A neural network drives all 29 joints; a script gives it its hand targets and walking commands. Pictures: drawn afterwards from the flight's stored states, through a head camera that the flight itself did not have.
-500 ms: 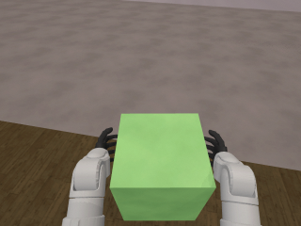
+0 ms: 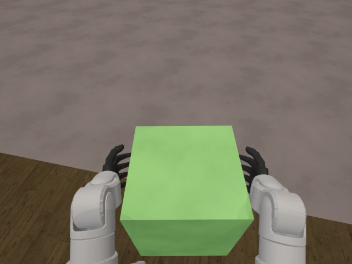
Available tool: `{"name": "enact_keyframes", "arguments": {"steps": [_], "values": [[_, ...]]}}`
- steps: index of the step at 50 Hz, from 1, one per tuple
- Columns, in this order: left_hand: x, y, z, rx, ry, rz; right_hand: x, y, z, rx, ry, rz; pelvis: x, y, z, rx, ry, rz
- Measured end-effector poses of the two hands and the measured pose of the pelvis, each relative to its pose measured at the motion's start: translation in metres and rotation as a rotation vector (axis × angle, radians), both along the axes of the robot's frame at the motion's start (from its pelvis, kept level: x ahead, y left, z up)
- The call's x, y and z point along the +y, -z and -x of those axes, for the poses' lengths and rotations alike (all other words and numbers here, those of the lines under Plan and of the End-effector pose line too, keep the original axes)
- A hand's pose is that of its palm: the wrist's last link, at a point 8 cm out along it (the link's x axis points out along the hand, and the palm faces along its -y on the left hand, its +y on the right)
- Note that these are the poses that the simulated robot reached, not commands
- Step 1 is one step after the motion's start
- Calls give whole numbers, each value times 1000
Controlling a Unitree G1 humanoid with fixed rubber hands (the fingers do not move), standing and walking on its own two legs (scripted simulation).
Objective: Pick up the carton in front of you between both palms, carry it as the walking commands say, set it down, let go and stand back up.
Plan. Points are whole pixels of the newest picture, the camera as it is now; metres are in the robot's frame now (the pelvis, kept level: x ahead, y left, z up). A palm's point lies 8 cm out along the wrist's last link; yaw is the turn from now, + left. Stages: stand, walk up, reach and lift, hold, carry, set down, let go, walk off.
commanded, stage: carry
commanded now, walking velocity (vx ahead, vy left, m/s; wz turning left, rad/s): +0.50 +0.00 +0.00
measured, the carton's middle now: (183, 194) +0.28 +0.01 +0.02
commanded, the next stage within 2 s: none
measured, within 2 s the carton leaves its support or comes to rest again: neither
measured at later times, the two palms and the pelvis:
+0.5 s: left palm (146, 71) +0.67 +0.16 +0.09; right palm (237, 77) +0.64 -0.14 +0.10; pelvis +0.32 +0.04 -0.01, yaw -2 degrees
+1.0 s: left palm (159, 28) +1.03 +0.15 +0.09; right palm (226, 31) +1.04 -0.15 +0.08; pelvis +0.66 -0.01 -0.01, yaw -2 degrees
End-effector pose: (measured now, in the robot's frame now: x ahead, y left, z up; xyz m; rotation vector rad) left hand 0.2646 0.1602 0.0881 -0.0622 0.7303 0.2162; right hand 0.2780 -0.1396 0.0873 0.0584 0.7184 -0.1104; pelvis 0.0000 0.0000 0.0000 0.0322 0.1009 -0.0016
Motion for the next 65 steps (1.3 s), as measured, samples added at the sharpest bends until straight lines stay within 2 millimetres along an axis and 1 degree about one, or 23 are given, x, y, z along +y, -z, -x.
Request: {"name": "enact_keyframes", "arguments": {"steps": [4, 6, 9, 11, 14, 16, 19, 24, 28, 31, 32, 34, 36, 40, 44, 48, 51, 53, 55, 57, 59, 62, 65], "values": [[8, 6, -60, -22, 9, 1, 8, 8, -56, -23, 5, 6, 10, 9, -57, -13, 7, 5], [12, 14, -96, -37, 21, 10, 11, 13, -87, -37, 21, 11, 17, 19, -88, -27, 18, 7], [14, 28, -155, -51, 75, 11, 14, 23, -133, -51, 62, 27, 28, 35, -134, -52, 42, 8], [12, 35, -190, -13, 122, 5, 12, 29, -157, -13, 92, 39, 34, 33, -156, -51, 50, 13], [6, 36, -234, 43, 167, 3, 7, 32, -187, 45, 127, 51, 40, 22, -188, -43, 57, 29], [1, 33, -263, 52, 184, 4, 4, 29, -211, 56, 141, 55, 43, 15, -209, -37, 56, 38], [-3, 23, -308, 33, 198, -5, 0, 18, -255, 37, 142, 61, 44, 8, -244, -31, 52, 49], [-4, 2, -388, -23, 184, -31, -3, -5, -347, -19, 97, 75, 38, 6, -306, -22, 40, 51], [-6, -14, -460, -65, 161, -50, -6, -21, -428, -62, 55, 90, 27, 13, -362, -20, 29, 37], [-10, -22, -516, -83, 140, -69, -10, -24, -492, -83, 22, 85, 15, 26, -410, -26, 16, 26], [-11, -23, -533, -88, 129, -77, -11, -24, -513, -90, 8, 82, 10, 33, -426, -33, 8, 22], [-11, -22, -564, -73, 110, -96, -12, -19, -551, -77, -17, 67, 4, 37, -452, -36, 10, 36], [-10, -17, -589, -26, 89, -91, -11, -14, -582, -32, -35, 58, -3, 33, -475, -31, 12, 31], [-8, -5, -631, 59, 48, -55, -8, -6, -634, 54, -44, 46, -14, 18, -520, -13, 10, 13], [-7, -1, -678, 63, 13, -25, -7, -2, -683, 62, -25, 19, -18, 9, -570, 4, 11, 1], [-8, -3, -733, 20, 8, -14, -8, 1, -732, 21, 5, -6, -14, 9, -625, 11, 20, 6], [-6, 0, -779, -18, 22, -14, -7, 4, -772, -17, 22, -7, -8, 18, -672, 6, 27, 29], [-3, 6, -811, -39, 35, -17, -4, 9, -802, -38, 26, 1, -4, 30, -708, -5, 26, 49], [1, 17, -846, -54, 52, -17, 0, 17, -834, -53, 26, 20, 1, 47, -746, -24, 24, 68], [2, 33, -882, -64, 89, -8, 2, 28, -865, -63, 33, 52, 7, 68, -785, -49, 19, 76], [1, 52, -913, -41, 118, -2, 2, 45, -892, -39, 31, 78, 10, 80, -813, -52, -5, 50], [-1, 80, -944, 52, 138, -16, 1, 74, -921, 55, 31, 79, 17, 82, -849, -42, -37, 49], [1, 97, -973, 118, 133, -19, 2, 94, -950, 121, 29, 66, 22, 77, -882, -30, -63, 50]]}}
